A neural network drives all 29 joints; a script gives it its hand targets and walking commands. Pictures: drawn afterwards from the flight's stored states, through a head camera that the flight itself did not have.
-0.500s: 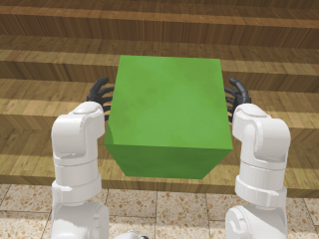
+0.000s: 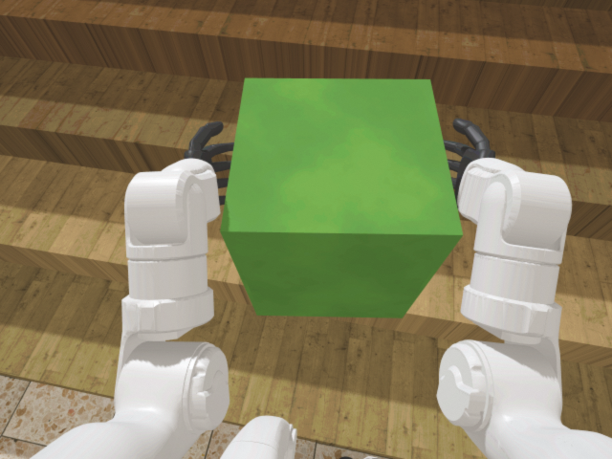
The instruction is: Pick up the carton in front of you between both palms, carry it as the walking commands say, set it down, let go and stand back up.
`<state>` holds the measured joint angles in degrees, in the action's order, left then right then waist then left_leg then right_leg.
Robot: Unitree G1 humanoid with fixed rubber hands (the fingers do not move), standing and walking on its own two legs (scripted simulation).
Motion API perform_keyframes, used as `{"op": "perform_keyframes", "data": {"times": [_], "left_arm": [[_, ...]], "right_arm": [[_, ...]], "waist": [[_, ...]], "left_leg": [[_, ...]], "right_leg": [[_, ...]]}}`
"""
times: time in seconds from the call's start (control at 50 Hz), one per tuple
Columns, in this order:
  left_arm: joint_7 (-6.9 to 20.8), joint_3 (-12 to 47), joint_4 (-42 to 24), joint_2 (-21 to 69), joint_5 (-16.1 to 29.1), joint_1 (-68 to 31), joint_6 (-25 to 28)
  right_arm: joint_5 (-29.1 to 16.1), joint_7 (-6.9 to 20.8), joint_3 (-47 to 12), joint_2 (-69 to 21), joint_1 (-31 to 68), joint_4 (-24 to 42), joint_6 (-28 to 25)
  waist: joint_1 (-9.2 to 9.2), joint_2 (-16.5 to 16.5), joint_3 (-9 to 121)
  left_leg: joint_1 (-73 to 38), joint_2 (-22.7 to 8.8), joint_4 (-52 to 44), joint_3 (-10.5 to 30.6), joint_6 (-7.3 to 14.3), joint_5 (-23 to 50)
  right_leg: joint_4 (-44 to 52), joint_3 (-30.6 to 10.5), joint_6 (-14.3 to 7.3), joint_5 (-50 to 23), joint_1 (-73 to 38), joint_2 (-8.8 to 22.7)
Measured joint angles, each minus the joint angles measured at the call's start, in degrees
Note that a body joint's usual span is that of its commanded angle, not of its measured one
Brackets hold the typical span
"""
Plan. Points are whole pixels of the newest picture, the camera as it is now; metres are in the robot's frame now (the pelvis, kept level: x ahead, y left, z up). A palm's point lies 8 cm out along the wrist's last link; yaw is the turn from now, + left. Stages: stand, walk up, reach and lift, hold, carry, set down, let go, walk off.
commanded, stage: carry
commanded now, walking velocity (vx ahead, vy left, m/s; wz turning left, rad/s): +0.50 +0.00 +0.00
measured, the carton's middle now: (332, 212) +0.40 +0.02 +0.06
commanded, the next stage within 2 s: none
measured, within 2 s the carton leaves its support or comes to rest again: neither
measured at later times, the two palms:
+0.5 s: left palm out of the picture +0.74 +0.10 +0.29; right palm out of the picture +0.67 -0.19 +0.29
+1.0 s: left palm out of the picture +0.99 +0.17 +0.50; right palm out of the picture +1.04 -0.13 +0.50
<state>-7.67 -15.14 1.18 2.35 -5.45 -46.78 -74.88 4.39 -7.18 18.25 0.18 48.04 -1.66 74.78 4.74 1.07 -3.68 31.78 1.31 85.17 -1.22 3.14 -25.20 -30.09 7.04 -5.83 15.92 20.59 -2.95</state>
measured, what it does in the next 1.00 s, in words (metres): climbs: left foot 0.15 m higher, then right foot 0.15 m higher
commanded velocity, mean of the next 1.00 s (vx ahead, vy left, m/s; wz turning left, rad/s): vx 0.50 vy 0.00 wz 0.00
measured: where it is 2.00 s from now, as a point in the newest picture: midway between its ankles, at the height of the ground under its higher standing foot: (369, 33)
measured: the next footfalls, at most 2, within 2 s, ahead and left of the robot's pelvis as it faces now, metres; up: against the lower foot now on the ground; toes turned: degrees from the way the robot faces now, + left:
left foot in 0.24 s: +0.36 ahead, +0.11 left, +0.15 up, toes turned +2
right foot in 0.70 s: +0.68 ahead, -0.10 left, +0.30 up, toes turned -7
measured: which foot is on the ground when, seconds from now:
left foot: up 0.00-0.22, down 0.24-0.72, up 0.74-1.00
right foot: down 0.00-0.26, up 0.28-0.68, down 0.70-1.00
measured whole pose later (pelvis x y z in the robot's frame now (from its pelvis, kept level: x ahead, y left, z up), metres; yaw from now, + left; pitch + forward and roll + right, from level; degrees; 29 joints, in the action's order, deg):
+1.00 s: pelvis +0.63 -0.03 +0.30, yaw +0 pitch +3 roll +0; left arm -9.9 -13.3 10.9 -1.9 0.2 -56.1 -78.6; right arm 7.9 -4.8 22.5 1.8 55.9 -7.2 79.8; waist 9.7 -0.3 -0.5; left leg 55.5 -1.0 99.5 -2.6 7.2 -18.5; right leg -30.6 8.6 -5.7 15.0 18.9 -0.7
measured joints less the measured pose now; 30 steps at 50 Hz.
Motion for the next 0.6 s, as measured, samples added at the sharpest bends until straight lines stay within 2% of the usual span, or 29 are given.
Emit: {"op": "perform_keyframes", "data": {"times": [0.06, 0.14, 0.16, 0.18, 0.22, 0.24, 0.26, 0.28, 0.3, 0.34, 0.38, 0.42, 0.5, 0.56, 0.6], "left_arm": [[-0.7, -0.1, -3.7, 0.0, 1.8, 2.5, -0.1], [-1.3, -0.9, -8.1, 0.2, 3.6, 3.1, 1.1], [-1.3, -1.1, -8.8, 0.1, 4.0, 3.1, 1.3], [-1.2, -1.4, -9.3, -0.1, 4.4, 2.9, 1.5], [-1.1, -2.1, -9.1, -0.4, 4.8, 2.8, 1.5], [-0.9, -2.6, -9.0, -0.6, 4.7, 3.3, 1.3], [-0.5, -3.2, -8.8, -1.0, 4.7, 3.9, 1.1], [0.0, -3.6, -8.4, -1.4, 4.5, 4.1, 1.0], [0.6, -4.0, -7.7, -1.9, 4.3, 3.9, 1.1], [1.7, -4.2, -6.6, -2.0, 3.4, 4.0, 1.4], [2.1, -4.3, -7.2, -0.4, 1.7, 4.9, 1.2], [2.2, -4.4, -8.1, 1.2, -0.5, 5.3, 1.4], [3.2, -4.7, -8.1, 1.4, -2.5, 3.5, 1.7], [3.5, -4.1, -6.3, 0.2, -3.4, 1.0, 1.2], [3.4, -3.6, -4.5, -0.3, -3.9, -0.5, 0.4]], "right_arm": [[1.2, 0.0, -0.2, -1.8, -1.0, 3.1, 0.3], [1.8, 0.0, -0.7, -3.1, -2.1, 8.8, -0.4], [2.0, 0.0, -0.9, -3.4, -2.4, 9.9, -0.6], [2.3, 0.0, -1.2, -3.7, -2.6, 10.7, -0.9], [2.8, 0.0, -2.0, -4.0, -2.8, 10.7, -1.2], [3.0, 0.0, -2.7, -4.3, -3.0, 9.7, -1.6], [3.2, -0.2, -3.4, -4.7, -3.3, 8.6, -2.0], [3.4, -0.9, -4.3, -5.0, -3.3, 7.5, -2.4], [3.2, -1.3, -4.8, -4.9, -3.0, 6.5, -2.6], [1.1, -1.5, -5.5, -4.4, -3.9, 5.8, -3.0], [-0.9, -2.1, -5.6, -3.6, -5.4, 6.0, -3.1], [-2.8, -3.1, -5.4, -2.9, -5.4, 5.6, -3.3], [-5.2, -3.6, -4.6, -1.4, -2.1, 2.5, -4.5], [-6.2, -3.6, -4.4, 0.3, 1.8, -1.3, -4.6], [-6.7, -3.5, -4.1, 1.6, 4.0, -4.1, -3.9]], "waist": [[1.6, -1.1, -1.9], [2.9, -0.8, -3.1], [2.88, -0.7, -3.0], [2.55, -1.0, -2.9], [0.91, -1.5, -1.8], [-0.67, -1.3, -1.2], [-2.8, -1.9, -1.4], [-5.02, -2.5, -2.1], [-7.22, -2.4, -2.9], [-10.96, -2.4, -4.3], [-13.58, -1.8, -4.8], [-15.31, -0.5, -5.0], [-17.05, 1.3, -2.8], [-17.44, 0.5, 0.8], [-16.41, 0.0, 2.9]], "left_leg": [[12.3, 0.1, 11.6, -0.3, 1.3, -0.4], [27.5, -2.0, 20.6, -2.4, 2.6, -6.4], [30.2, -2.8, 19.3, -3.2, 2.9, -7.6], [31.7, -3.3, 14.1, -4.3, 3.2, -7.9], [29.8, -2.4, -3.1, -7.2, 3.8, -3.7], [26.4, -1.3, -11.4, -8.4, 4.3, 0.3], [23.0, -0.3, -15.4, -9.3, 4.4, 5.4], [20.4, 0.5, -16.9, -10.0, 4.6, 5.4], [18.0, 1.0, -18.5, -10.1, 4.8, 4.2], [11.9, 2.3, -24.4, -9.7, 4.5, 3.2], [4.7, 2.9, -32.9, -9.0, 2.7, 4.7], [-2.6, 2.7, -41.6, -8.2, 3.3, 6.2], [-14.1, 0.6, -55.1, -5.6, 2.7, 8.5], [-20.4, -0.5, -60.2, -3.4, 1.6, 7.6], [-25.4, -1.5, -63.7, -2.3, 0.4, 6.5]], "right_leg": [[3.5, -1.5, 0.7, 0.3, -4.4, 1.0], [6.4, -3.1, 1.5, 3.5, -10.7, 2.3], [7.9, -3.5, 1.9, 4.1, -12.9, 2.6], [10.2, -3.8, 2.9, 4.1, -15.3, 3.2], [13.6, -3.5, 1.7, -3.9, -18.9, 4.7], [11.6, -3.1, 1.4, -2.9, -19.2, 5.1], [5.7, -3.0, 1.4, -2.7, -18.0, 6.3], [-6.8, -5.1, 2.4, -4.6, -13.2, 6.7], [-24.4, -9.2, 3.4, -5.4, -6.4, 4.7], [-55.1, -14.4, 2.9, -3.6, 5.0, -0.4], [-70.6, -14.7, 1.5, -1.7, 13.6, -2.4], [-74.1, -12.7, 0.5, 0.0, 20.7, -2.1], [-69.3, -5.6, -0.3, 6.4, 31.9, 0.5], [-75.3, -3.2, -1.3, 12.3, 41.1, 2.6], [-73.3, -2.3, -1.4, 13.7, 45.1, 4.2]]}}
